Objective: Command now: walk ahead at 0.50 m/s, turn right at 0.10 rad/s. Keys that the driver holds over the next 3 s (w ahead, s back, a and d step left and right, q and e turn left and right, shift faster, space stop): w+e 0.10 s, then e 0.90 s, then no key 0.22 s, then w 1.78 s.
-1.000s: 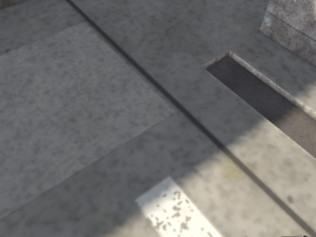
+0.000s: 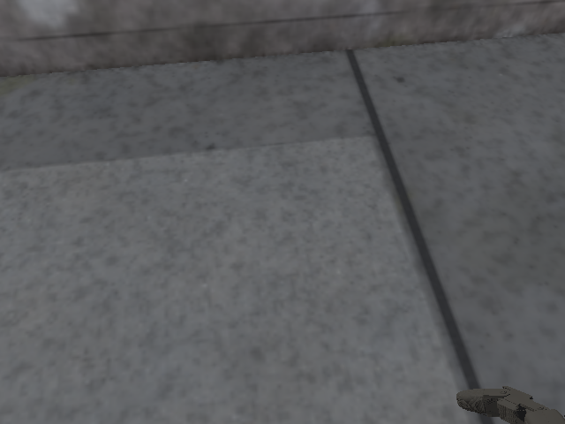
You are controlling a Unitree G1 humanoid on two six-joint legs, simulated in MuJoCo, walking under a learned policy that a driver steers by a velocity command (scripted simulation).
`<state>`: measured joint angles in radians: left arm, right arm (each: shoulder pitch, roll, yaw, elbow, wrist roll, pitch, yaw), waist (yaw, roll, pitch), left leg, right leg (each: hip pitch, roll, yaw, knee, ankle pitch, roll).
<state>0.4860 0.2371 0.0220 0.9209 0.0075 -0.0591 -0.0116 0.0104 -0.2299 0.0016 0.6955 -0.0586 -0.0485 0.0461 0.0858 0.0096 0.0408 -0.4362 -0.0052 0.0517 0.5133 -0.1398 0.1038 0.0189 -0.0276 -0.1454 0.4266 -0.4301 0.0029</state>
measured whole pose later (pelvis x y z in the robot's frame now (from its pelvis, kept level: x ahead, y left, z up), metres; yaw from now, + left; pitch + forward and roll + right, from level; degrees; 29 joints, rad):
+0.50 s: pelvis +0.19 -0.01 -0.01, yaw -15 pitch +0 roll +1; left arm 0.17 0.23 0.05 0.75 0.04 -0.01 -0.03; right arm 0.27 -0.24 -0.04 0.86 -0.01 -0.03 -0.03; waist -0.01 0.00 0.08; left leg -0.19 0.05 0.22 0.82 -0.48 0.01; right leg -0.44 0.04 -0.09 0.61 -0.16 -0.11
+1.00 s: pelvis +0.23 +0.02 +0.01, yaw -33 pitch +1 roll +0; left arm 0.22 0.28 0.09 0.74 0.01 0.06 -0.01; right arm 0.21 -0.26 -0.03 0.76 -0.01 0.02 -0.05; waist 0.03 -0.03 0.02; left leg -0.26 -0.05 -0.06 0.48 -0.26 0.03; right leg -0.40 0.17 0.19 0.50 -0.17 -0.04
